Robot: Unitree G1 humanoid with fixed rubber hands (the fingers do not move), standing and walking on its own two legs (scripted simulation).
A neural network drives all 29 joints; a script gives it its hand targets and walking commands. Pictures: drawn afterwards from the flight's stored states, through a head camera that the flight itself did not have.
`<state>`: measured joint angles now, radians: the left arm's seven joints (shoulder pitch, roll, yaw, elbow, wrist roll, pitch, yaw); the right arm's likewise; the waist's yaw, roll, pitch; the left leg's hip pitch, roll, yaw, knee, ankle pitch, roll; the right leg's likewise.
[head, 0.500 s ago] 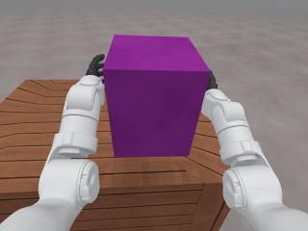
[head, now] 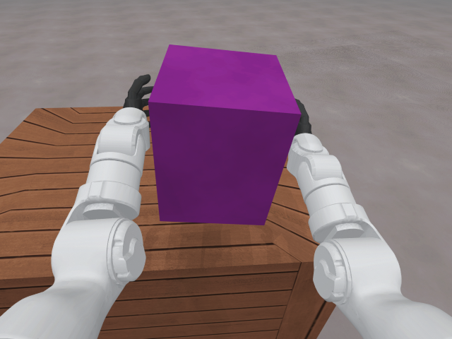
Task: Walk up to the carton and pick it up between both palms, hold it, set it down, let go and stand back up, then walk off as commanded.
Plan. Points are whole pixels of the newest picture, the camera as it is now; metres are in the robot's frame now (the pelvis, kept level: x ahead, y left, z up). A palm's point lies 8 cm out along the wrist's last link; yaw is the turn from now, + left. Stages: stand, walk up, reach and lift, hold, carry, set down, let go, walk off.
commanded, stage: set down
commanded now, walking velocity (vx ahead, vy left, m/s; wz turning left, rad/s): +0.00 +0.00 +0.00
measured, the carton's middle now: (218, 137) +0.43 +0.00 +0.19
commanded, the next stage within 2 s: none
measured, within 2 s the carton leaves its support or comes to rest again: neither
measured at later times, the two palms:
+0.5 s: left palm (136, 124) +0.44 +0.16 +0.22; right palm (291, 140) +0.42 -0.13 +0.19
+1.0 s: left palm (147, 132) +0.46 +0.14 +0.18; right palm (293, 149) +0.42 -0.14 +0.16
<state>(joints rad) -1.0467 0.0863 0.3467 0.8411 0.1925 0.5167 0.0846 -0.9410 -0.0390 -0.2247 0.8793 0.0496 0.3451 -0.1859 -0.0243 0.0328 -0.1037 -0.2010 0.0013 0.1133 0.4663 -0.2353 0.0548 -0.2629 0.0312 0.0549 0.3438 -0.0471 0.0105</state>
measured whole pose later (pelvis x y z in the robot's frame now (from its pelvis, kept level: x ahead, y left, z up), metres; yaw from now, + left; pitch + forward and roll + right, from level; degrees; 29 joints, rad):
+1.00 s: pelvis +0.03 +0.02 +0.00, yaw +0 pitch -1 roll -2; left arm -1.00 0.11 0.34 1.02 0.19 0.22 0.04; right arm -0.89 0.02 -0.29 0.92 -0.05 0.17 -0.20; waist -0.10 0.01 -0.04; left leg -0.17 -0.01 0.11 0.43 -0.26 0.07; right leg -0.20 0.02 0.05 0.27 -0.05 0.03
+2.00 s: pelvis +0.04 +0.03 +0.00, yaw +0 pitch +0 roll -3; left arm -1.01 0.18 0.34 1.24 0.19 0.04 -0.01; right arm -0.85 0.15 -0.51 0.92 -0.28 0.09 -0.20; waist -0.11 0.01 -0.03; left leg -0.17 -0.01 0.11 0.43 -0.28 0.08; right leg -0.20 0.02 0.05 0.27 -0.07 0.04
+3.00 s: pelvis +0.06 +0.04 +0.00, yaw +0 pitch +3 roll -3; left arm -1.01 0.18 0.35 1.35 0.19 -0.10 -0.05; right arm -0.76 0.23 -0.64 0.91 -0.42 -0.09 -0.19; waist -0.12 0.01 0.01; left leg -0.19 -0.02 0.11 0.43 -0.30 0.08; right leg -0.23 0.01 0.05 0.27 -0.09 0.05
